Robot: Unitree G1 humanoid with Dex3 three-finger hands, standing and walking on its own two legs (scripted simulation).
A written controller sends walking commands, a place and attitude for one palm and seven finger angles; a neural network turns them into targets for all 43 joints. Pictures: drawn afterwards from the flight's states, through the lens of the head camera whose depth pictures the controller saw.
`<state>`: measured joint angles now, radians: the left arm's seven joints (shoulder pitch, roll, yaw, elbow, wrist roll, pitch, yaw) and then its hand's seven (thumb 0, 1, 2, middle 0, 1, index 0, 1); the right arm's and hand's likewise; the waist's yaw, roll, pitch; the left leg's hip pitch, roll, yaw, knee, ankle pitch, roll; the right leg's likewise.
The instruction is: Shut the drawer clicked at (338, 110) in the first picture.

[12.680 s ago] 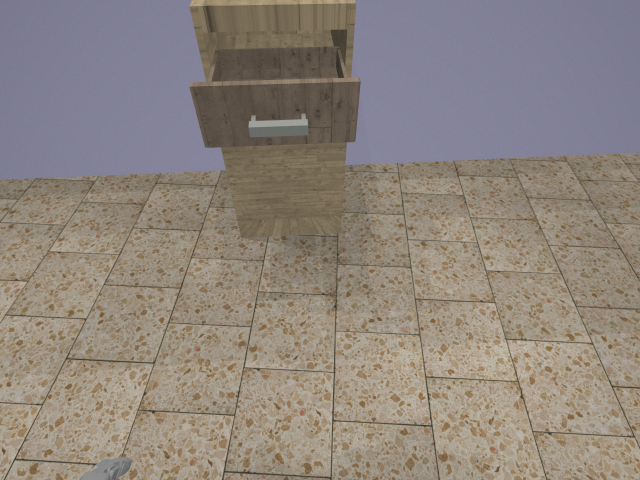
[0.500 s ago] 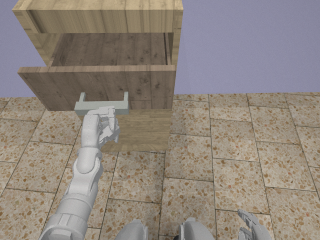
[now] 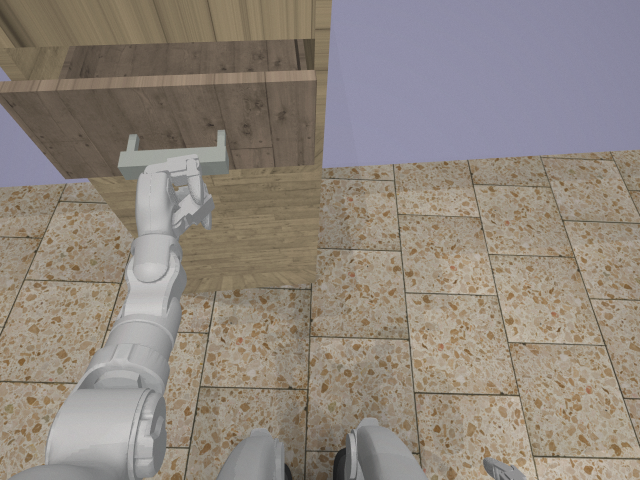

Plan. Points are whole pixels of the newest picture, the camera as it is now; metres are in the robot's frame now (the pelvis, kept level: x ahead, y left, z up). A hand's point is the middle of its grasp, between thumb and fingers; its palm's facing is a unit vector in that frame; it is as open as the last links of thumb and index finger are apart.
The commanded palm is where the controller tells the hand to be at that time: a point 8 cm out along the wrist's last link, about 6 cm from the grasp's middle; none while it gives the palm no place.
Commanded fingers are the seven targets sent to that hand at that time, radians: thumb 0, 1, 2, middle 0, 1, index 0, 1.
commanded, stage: push the drawer shut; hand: left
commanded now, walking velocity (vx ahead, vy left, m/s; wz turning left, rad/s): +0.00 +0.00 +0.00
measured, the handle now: (177, 150) +0.53 +0.18 +0.05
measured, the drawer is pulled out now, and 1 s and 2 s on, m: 0.08 0.00 0.00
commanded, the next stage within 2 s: pull the fist back off the drawer in 1.12 s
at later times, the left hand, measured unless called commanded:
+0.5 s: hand (210, 158) +0.52 +0.13 +0.05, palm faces +0.08 -1.00 -0.04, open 3.0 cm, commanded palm +0.50 +0.18 +0.05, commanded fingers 0.00 0.90 0.90 -1.40 -1.60 -1.40 -1.60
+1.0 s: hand (202, 152) +0.54 +0.14 +0.04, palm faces +0.07 -1.00 -0.04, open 2.5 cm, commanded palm +0.56 +0.17 +0.05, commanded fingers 0.00 0.90 0.90 -1.40 -1.60 -1.40 -1.60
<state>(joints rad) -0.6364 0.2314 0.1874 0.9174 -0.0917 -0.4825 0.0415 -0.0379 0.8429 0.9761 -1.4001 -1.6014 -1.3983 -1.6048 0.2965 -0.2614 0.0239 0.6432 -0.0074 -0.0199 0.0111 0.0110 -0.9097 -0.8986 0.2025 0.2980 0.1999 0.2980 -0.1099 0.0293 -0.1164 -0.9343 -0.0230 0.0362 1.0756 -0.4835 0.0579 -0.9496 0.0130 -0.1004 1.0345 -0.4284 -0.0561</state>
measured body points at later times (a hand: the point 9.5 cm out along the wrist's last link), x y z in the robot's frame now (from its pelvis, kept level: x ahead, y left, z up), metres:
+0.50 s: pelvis +0.01 +0.00 -0.01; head +0.14 +0.01 +0.42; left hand +0.51 +0.18 +0.05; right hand +0.02 -0.26 -0.12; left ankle +0.01 +0.08 -0.66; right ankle +0.04 -0.09 -0.66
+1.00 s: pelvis -0.01 +0.01 -0.02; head +0.14 +0.04 +0.41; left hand +0.53 +0.20 +0.05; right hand -0.02 -0.25 -0.12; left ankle +0.01 +0.08 -0.66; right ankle +0.04 -0.09 -0.66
